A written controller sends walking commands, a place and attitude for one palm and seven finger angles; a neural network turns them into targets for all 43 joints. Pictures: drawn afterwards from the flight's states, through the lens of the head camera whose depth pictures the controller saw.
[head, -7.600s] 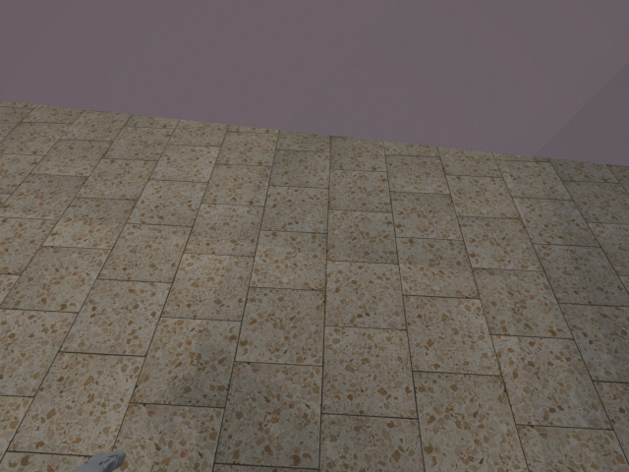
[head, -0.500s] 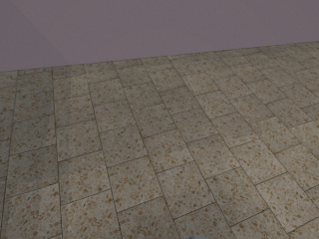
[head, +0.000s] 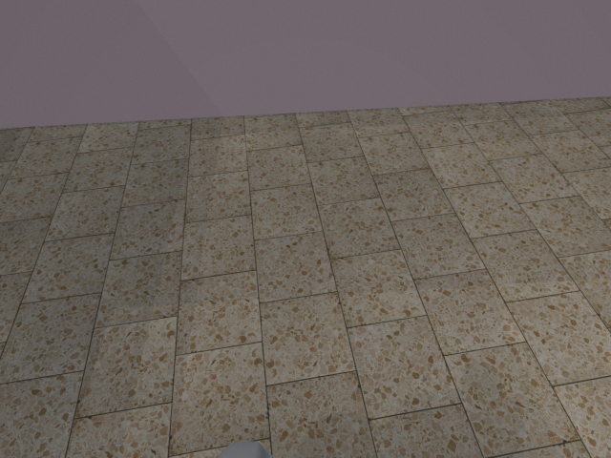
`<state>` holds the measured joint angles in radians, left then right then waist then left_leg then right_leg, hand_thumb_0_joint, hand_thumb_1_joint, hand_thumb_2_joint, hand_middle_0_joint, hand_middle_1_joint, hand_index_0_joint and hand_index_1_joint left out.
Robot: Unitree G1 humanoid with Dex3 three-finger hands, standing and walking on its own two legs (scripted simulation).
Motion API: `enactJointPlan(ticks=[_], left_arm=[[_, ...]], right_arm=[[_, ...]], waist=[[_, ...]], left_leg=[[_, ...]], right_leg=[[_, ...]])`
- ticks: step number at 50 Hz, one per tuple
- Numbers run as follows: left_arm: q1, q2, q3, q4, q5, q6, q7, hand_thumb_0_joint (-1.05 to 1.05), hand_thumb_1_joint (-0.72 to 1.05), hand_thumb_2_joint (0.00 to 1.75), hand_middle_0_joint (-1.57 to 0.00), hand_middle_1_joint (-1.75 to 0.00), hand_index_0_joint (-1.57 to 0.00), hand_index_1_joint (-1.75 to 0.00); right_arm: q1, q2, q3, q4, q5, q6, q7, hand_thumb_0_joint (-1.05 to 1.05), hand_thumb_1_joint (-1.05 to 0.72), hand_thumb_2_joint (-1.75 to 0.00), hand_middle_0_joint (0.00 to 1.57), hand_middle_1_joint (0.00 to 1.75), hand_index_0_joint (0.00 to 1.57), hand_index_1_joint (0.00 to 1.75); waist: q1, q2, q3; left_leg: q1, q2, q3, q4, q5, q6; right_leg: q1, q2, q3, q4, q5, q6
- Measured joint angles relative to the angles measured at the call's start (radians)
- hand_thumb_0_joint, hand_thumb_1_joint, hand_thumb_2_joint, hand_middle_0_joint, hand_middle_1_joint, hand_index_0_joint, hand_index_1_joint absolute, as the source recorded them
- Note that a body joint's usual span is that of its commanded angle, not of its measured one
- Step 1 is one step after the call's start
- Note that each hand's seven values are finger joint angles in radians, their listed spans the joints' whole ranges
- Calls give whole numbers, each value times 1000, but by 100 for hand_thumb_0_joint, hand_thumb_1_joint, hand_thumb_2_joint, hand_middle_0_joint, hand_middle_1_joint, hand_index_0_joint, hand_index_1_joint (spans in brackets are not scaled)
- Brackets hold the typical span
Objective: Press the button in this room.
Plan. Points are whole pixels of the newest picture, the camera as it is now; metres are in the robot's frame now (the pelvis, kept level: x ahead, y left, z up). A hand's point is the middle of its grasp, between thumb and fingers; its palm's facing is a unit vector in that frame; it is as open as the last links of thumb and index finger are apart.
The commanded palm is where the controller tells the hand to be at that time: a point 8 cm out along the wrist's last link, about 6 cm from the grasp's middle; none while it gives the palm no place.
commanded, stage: turn or walk to find it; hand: left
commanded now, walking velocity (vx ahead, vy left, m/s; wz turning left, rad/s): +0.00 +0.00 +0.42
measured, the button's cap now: out of the picture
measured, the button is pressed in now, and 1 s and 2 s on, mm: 0 0 0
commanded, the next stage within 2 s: none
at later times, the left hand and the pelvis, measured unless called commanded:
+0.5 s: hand out of the picture +0.03 +0.24 -0.16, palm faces +0.20 -0.94 -0.28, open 7.4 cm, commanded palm none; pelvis -0.02 +0.01 +0.00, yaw +11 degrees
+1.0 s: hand out of the picture -0.11 +0.21 -0.19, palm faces +0.45 -0.86 -0.25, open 7.4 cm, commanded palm none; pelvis -0.05 +0.01 -0.02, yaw +25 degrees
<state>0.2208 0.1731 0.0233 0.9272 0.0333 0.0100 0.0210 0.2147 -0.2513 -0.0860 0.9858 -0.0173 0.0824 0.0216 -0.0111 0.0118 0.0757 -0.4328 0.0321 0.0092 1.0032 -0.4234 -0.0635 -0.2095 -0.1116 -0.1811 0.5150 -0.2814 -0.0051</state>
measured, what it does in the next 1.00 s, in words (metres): steps on the spot, turning left: left foot, then right foot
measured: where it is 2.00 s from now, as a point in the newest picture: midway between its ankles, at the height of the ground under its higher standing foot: outside the picture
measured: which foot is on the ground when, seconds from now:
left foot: up 0.00-0.12, down 0.14-0.54, up 0.56-0.96, down 0.98-1.00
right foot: down 0.00-0.14, up 0.16-0.52, down 0.54-0.98, up 1.00-1.00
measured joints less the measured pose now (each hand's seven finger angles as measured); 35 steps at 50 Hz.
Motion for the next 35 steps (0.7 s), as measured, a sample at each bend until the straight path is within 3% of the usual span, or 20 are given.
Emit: enactJointPlan(ticks=[4,7,10,13,16,22,26,27,30,33,35], left_arm=[[9,23,9,13,3,1,-3,1,90,90,-20,-30,-20,-30],[24,49,21,23,-7,14,-5,1,90,90,-20,-30,-20,-30],[21,81,35,45,-10,50,1,1,91,90,-20,-30,-20,-30],[9,95,42,59,-11,60,-5,1,91,90,-20,-30,-20,-30],[-5,96,42,49,-14,52,-9,1,91,90,-20,-30,-20,-30],[-42,73,33,14,-18,43,-8,1,91,90,-19,-30,-20,-30],[-58,50,22,-12,-22,22,-7,1,91,90,-20,-30,-20,-30],[-57,43,19,-18,-19,11,-6,1,91,90,-20,-30,-20,-30],[-49,13,7,-27,-10,-3,-3,1,91,90,-20,-30,-20,-30],[-27,-5,2,-25,-9,0,0,1,91,90,-20,-30,-20,-30],[-17,-11,-1,-16,-8,1,1,1,91,90,-20,-30,-20,-30]], right_arm=[[-19,10,13,0,7,-10,-3,1,-91,-90,19,30,20,30],[-30,14,20,-17,6,-35,-2,1,-91,-90,19,30,20,30],[-50,40,30,-29,1,-53,-8,1,-90,-90,20,30,20,30],[-51,56,40,-36,-2,-59,-19,1,-90,-90,20,30,20,30],[-51,62,47,-36,-1,-61,-21,1,-90,-90,20,30,20,30],[-42,60,42,-39,-5,-53,-17,1,-90,-90,20,30,21,30],[-25,47,30,-39,-4,-42,-15,1,-90,-90,20,30,21,30],[-19,41,26,-39,0,-40,-13,1,-90,-90,20,30,21,30],[-9,20,8,-28,0,-19,-12,1,-90,-90,20,30,20,30],[-4,4,-3,-17,-4,-5,-4,1,-90,-90,20,30,20,30],[1,-3,-6,-13,-4,-6,-1,1,-90,-90,20,30,20,30]], waist=[[18,-30,13],[21,-44,8],[30,-73,12],[25,-62,2],[24,-48,-4],[6,-17,-12],[-5,6,-20],[-4,14,-22],[-5,39,-18],[-4,38,-18],[-8,33,-14]], left_leg=[[94,7,37,-223,-12,5],[168,2,56,-419,141,35],[155,-13,60,-390,111,75],[172,-15,39,-443,133,80],[187,-23,19,-499,173,83],[177,-41,-26,-530,208,74],[138,-56,-61,-487,203,52],[120,-58,-70,-455,191,44],[28,-71,-79,-199,1,41],[-47,-61,-53,56,9,33],[-64,-42,-40,128,38,19]], right_leg=[[-20,-32,-29,41,-17,19],[-65,-58,-42,137,-57,45],[-161,-36,59,369,-224,63],[-221,-2,103,515,-193,70],[-232,14,122,516,-159,78],[-179,42,141,357,-165,79],[-79,66,132,119,-69,70],[-57,69,122,59,-11,44],[-50,62,82,75,-26,-16],[-22,47,59,34,-20,-23],[-8,37,40,11,-8,-23]])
